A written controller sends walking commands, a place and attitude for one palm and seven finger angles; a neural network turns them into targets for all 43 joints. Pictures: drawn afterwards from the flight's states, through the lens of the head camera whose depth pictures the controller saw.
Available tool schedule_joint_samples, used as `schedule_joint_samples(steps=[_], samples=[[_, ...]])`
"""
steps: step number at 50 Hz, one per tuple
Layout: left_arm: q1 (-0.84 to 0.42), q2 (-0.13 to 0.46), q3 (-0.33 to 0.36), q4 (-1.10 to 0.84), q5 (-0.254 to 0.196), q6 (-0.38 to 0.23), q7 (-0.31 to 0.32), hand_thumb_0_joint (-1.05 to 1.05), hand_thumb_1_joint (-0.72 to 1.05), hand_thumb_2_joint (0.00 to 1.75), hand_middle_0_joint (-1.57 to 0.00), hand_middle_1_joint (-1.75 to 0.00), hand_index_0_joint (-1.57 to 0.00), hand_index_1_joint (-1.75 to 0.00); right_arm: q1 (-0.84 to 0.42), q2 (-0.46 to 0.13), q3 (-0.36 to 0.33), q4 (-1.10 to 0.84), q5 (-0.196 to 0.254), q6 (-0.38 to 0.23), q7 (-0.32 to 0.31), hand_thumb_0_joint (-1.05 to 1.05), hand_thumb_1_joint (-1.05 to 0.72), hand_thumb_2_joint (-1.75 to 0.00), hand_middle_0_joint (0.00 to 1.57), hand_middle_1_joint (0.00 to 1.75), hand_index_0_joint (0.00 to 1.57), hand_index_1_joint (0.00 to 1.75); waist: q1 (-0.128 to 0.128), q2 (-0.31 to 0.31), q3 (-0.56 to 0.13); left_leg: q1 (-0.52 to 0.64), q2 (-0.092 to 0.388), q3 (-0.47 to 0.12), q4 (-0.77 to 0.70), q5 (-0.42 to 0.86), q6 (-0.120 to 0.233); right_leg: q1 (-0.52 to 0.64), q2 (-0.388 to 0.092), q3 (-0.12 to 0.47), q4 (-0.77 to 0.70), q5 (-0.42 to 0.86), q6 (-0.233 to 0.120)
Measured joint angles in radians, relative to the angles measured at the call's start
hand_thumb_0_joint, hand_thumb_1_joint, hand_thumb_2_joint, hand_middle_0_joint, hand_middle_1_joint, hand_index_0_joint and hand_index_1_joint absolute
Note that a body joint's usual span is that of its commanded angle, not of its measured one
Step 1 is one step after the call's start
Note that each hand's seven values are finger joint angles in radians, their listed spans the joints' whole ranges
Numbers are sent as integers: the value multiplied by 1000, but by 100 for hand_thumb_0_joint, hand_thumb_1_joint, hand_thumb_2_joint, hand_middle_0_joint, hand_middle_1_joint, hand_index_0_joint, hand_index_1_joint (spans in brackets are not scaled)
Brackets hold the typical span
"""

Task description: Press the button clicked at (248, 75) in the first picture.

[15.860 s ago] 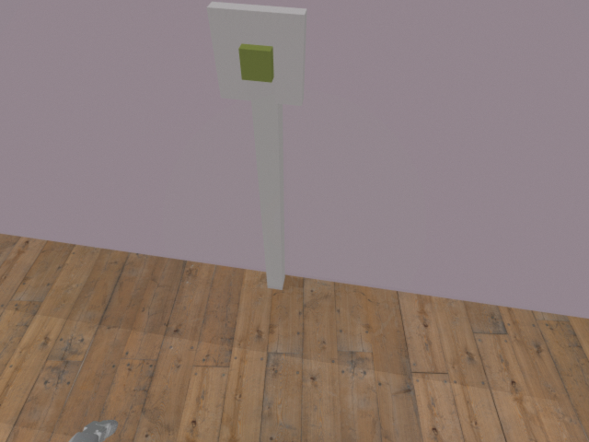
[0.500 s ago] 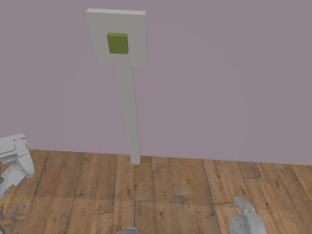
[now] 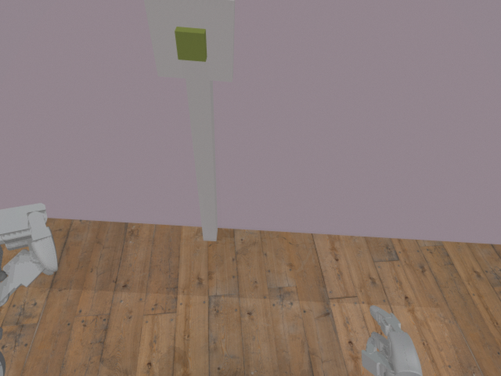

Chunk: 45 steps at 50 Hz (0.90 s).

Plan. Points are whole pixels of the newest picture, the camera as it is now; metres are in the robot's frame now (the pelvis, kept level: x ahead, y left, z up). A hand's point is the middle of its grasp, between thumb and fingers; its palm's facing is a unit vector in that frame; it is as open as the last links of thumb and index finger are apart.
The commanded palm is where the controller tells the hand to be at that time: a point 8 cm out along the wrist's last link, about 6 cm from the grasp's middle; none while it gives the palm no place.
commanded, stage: stop stepping back and stand still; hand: left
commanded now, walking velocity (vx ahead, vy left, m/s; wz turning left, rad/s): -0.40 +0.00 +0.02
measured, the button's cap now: (191, 43) +0.71 +0.19 +0.16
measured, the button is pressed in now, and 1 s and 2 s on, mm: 0 0 0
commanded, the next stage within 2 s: let the arm hang, fingers relaxed in 0.74 s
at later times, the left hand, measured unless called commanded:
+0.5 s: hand out of the picture +0.09 +0.23 +0.17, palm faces +0.41 -0.83 -0.38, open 3.1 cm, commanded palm +0.03 +0.28 +0.18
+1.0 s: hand out of the picture +0.09 +0.24 -0.05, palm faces +0.18 -0.91 -0.38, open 3.0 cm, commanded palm none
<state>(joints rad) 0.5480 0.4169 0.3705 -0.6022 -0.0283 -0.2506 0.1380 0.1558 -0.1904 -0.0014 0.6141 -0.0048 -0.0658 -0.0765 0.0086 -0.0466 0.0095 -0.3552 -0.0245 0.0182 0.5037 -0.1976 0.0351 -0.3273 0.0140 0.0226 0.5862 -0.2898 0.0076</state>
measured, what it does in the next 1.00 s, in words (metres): walks backwards: right foot, then left foot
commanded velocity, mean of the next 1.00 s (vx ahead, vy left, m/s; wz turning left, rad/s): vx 0.11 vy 0.01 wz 0.00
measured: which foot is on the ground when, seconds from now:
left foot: down 0.00-0.22, up 0.24-0.42, down 0.44-1.00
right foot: up 0.00-0.20, down 0.22-1.00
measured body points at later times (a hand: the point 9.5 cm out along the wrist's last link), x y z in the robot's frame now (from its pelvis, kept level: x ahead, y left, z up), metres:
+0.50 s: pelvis -0.10 +0.00 +0.00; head -0.12 +0.01 +0.45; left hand +0.06 +0.28 +0.19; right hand +0.03 -0.27 -0.08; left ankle -0.09 +0.13 -0.74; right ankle -0.07 -0.12 -0.73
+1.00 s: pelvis -0.10 +0.00 -0.01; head -0.10 -0.02 +0.44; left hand +0.08 +0.28 -0.03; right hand +0.05 -0.24 -0.12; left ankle -0.09 +0.12 -0.73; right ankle -0.09 -0.12 -0.74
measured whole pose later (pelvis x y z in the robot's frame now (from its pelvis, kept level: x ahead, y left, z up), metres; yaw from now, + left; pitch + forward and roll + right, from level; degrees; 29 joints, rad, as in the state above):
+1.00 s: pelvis -0.10 +0.00 -0.01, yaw +3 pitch +0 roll +2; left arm 0.26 0.28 0.12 0.33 0.04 0.01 0.04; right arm 0.18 -0.23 -0.01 0.77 -0.03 -0.04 0.00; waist -0.01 0.00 -0.03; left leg -0.33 -0.04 0.01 0.61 -0.29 0.01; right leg -0.32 -0.03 0.02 0.66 -0.30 0.00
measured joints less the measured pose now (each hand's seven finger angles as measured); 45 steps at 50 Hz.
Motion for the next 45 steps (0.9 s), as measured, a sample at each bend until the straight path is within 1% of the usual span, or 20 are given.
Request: schedule_joint_samples(steps=[2, 5, 7, 10, 11, 13, 15, 16, 18, 20, 22, 23, 26, 30, 33, 37, 39, 42, 43, 45], samples=[[-5, 18, 12, 6, -11, 7, -10, 1, 88, 90, -131, -150, -131, -150, -17, 7, -2, -19, -9, -13, 14, 1, -90, -90, 20, 30, 20, 30, -7, -1, 21, 3, 5, 5, -35, 42, 4, -44, 16, 13, 109, -106, 4], [48, 27, 15, -25, -19, 15, -15, 1, 89, 90, -131, -150, -131, -150, -16, 16, 2, -47, -8, -40, 39, 1, -90, -90, 20, 30, 20, 30, -17, 20, 25, 4, 34, 2, -74, 92, -1, -66, 42, -7, 195, -152, 11], [99, 28, 15, -52, -21, 20, -13, 1, 89, 90, -131, -150, -131, -150, -3, 21, 7, -63, -2, -48, 46, 1, -90, -90, 20, 30, 20, 30, -20, 27, 17, 0, 49, 5, -88, 111, -8, -40, 39, -31, 168, -165, 13], [150, 42, 26, -69, -16, 34, -2, 1, 89, 90, -131, -150, -131, -150, 32, 27, 15, -82, 3, -42, 35, 1, -90, -90, 20, 30, 20, 30, -23, 18, -6, -28, 44, 7, -68, 100, -17, 69, 11, -67, -20, -153, -4], [153, 43, 30, -64, -13, 36, 1, 1, 88, 90, -131, -150, -131, -150, 38, 26, 15, -83, 3, -35, 30, 1, -90, -90, 20, 30, 20, 30, -19, 13, -12, -56, 39, 11, -27, 50, -25, 86, 3, -64, -82, -116, -21], [131, 22, 16, -42, -9, 46, 3, 1, 88, 90, -131, -150, -131, -150, 42, 10, 9, -54, -1, -19, 24, 1, -90, -90, 20, 30, 20, 30, -2, 22, -11, -112, 27, -13, 142, -71, -39, 68, 3, -63, -87, 28, -44], [107, -9, 0, -11, -5, 51, 11, 1, 88, 90, -131, -150, -131, -150, 61, -5, 5, -7, -2, -6, 17, 1, -90, -90, 20, 30, 20, 30, 12, 16, -30, -138, 13, -18, 313, -123, -42, 64, -8, -55, -87, 51, -49], [97, -27, -7, 6, -3, 51, 17, 1, 88, 90, -131, -150, -131, -150, 76, -11, 4, 11, -2, -2, 12, 1, -90, -90, 20, 30, 20, 30, 13, 11, -43, -130, 13, -12, 348, -129, -40, 67, -15, -54, -95, 53, -45], [78, -60, -20, 39, 4, 51, 26, 1, 88, 90, -131, -150, -131, -150, 109, -22, 0, 35, -1, -5, 0, 1, -90, -90, 20, 30, 20, 30, 7, 3, -69, -75, 22, 0, 318, -143, -29, 70, -28, -58, -109, 58, -37], [60, -81, -33, 61, 15, 49, 32, 1, 88, 90, -131, -150, -131, -150, 138, -37, -7, 47, -3, -19, -10, 1, -90, -90, 20, 30, 20, 30, -4, 2, -86, 15, 39, 6, 181, -150, -13, 64, -37, -68, -103, 59, -30], [48, -95, -46, 61, 21, 42, 35, 1, 88, 90, -131, -150, -131, -150, 158, -62, -18, 41, -6, -38, -16, 2, -90, -90, 20, 30, 20, 30, -18, 31, -89, 104, 65, -9, 22, -147, 4, 45, -29, -91, -70, 48, -23], [39, -92, -47, 62, 22, 38, 36, 1, 88, 90, -131, -150, -131, -150, 154, -64, -25, 44, -5, -44, -19, 2, -90, -90, 20, 30, 20, 30, -26, 30, -76, 106, 63, -13, 3, -86, -11, 35, -36, -97, -45, 39, -18], [53, -63, -25, 64, 23, 28, 32, 1, 88, 90, -131, -150, -131, -150, 141, -46, -22, 44, 2, -51, -17, 2, -90, -90, 20, 30, 20, 30, -33, 11, -52, 109, 52, 2, 26, -64, -45, 31, -44, -71, -12, 4, -10], [68, -27, 5, 64, 30, 23, 33, 1, 88, 90, -131, -150, -131, -150, 145, -9, -4, 25, 4, -70, -10, 2, -90, -90, 20, 30, 20, 30, -43, 23, -46, 102, 59, -7, 42, -75, -48, 37, -27, -66, -15, -2, -12], [62, -33, 8, 67, 28, 19, 32, 1, 88, 90, -131, -150, -131, -150, 139, 8, 10, 25, 1, -71, 1, 2, -90, -90, 20, 30, 20, 30, -35, 38, -43, 84, 67, -15, 77, -100, -44, 35, -17, -71, -22, 39, -26], [51, -70, -20, 62, 26, 20, 29, 1, 88, 90, -131, -150, -131, -150, 115, 6, 13, 45, -6, -55, 12, 1, -90, -90, 20, 30, 20, 30, -16, 47, -39, 39, 55, -9, 185, -176, -14, 20, -15, -68, -4, 29, -34], [49, -82, -31, 54, 24, 22, 29, 1, 88, 90, -131, -150, -131, -150, 106, -2, 14, 51, -7, -47, 13, 1, -90, -90, 20, 30, 20, 30, -14, 47, -34, 63, 49, 5, 131, -163, -5, 23, -18, -70, 2, 23, -26], [52, -78, -24, 52, 20, 21, 29, 1, 88, 90, -131, -150, -131, -150, 91, 1, 14, 51, -7, -43, 9, 2, -90, -90, 20, 30, 20, 30, -9, 24, -20, 93, 38, 19, 89, -97, -22, 33, -31, -58, 15, 10, -12], [30, -71, -40, 107, 31, 9, 14, 1, 88, 90, -131, -150, -131, -150, 86, -4, 5, 70, -5, -67, 27, 2, -90, -90, 20, 30, 20, 30, -9, 30, -28, 87, 35, 16, 89, -100, -24, 20, -35, -62, 44, 4, -7], [-79, -72, -110, 321, 51, 82, -42, 0, 89, 90, -131, -150, -131, -149, 70, -29, -14, 107, -8, -54, 62, 1, -90, -90, 20, 30, 20, 30, -14, 59, -50, 59, 22, -6, 92, -100, -19, -24, -36, -51, 147, -82, -3]])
